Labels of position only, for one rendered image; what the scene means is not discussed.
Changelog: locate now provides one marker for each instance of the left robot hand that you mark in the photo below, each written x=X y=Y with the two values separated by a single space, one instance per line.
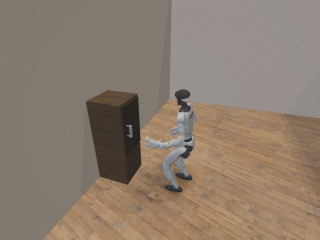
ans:
x=152 y=143

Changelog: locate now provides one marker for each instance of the cupboard door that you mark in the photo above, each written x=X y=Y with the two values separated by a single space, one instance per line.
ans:
x=130 y=116

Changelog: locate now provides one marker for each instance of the right robot hand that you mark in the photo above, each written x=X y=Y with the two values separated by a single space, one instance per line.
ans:
x=176 y=130

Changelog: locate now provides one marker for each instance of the robot right upper arm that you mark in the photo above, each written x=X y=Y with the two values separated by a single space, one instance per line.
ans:
x=194 y=116

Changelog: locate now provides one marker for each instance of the right robot thigh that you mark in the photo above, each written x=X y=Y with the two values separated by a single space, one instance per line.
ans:
x=181 y=145

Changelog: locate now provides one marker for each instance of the handle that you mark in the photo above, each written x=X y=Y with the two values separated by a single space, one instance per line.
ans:
x=130 y=131

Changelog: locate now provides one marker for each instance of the robot left upper arm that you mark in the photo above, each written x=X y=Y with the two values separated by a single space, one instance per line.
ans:
x=180 y=120

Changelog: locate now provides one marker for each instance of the robot left forearm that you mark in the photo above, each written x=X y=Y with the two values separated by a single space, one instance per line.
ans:
x=172 y=143

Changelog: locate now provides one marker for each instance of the left robot foot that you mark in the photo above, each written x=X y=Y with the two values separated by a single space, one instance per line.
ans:
x=171 y=188

